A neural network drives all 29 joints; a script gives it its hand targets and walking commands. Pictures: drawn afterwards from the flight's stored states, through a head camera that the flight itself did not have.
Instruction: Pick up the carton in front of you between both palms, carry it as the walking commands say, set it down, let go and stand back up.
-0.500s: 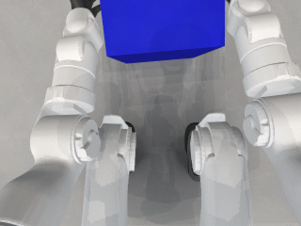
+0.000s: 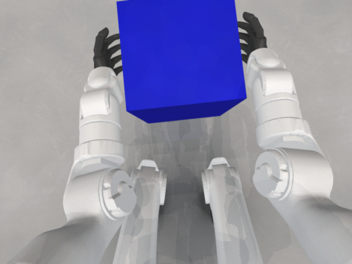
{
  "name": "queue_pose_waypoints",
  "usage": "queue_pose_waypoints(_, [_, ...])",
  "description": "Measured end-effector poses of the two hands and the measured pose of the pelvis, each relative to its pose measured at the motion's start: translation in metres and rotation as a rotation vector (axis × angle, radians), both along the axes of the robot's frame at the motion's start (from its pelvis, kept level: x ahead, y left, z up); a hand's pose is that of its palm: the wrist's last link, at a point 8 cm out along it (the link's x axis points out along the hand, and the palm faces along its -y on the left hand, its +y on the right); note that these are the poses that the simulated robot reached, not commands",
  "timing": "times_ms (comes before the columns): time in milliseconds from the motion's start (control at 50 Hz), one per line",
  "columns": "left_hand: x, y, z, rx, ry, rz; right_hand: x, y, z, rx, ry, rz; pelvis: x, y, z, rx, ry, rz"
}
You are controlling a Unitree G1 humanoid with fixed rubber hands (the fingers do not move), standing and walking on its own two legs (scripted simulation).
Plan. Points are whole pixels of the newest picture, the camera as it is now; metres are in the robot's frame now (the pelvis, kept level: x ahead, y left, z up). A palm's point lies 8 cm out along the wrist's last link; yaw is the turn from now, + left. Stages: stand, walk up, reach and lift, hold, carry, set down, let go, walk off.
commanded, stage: reach and lift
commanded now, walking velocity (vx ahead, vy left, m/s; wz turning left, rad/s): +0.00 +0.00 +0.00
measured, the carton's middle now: (180, 72) +0.52 -0.01 -0.14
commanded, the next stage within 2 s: none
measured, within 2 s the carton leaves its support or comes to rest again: neither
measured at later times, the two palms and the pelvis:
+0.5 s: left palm (61, 51) +0.46 +0.14 +0.10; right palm (300, 33) +0.47 -0.16 +0.09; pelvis +0.05 +0.00 +0.13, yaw -1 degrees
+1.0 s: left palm out of the picture +0.42 +0.15 +0.24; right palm out of the picture +0.42 -0.15 +0.24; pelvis +0.10 +0.01 +0.26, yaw -2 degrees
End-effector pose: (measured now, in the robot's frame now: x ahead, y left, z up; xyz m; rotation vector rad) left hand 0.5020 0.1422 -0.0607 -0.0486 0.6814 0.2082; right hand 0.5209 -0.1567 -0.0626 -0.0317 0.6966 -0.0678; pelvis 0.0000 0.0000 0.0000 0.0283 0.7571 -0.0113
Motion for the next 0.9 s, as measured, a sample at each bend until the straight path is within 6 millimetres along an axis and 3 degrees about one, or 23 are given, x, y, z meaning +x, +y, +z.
queue_pose_waypoints(320, [-0.022,0.0,0.097,-0.004,0.001,-0.018,-0.03,0.0,0.094,0.02,0.003,-0.039,0.031,0.001,0.079,-0.008,-0.073,-0.007])
queue_pose_waypoints(900, [-0.072,0.004,0.276,-0.007,-0.003,-0.056,-0.093,0.004,0.274,0.023,-0.001,-0.087,0.091,0.005,0.239,-0.029,-0.421,-0.01])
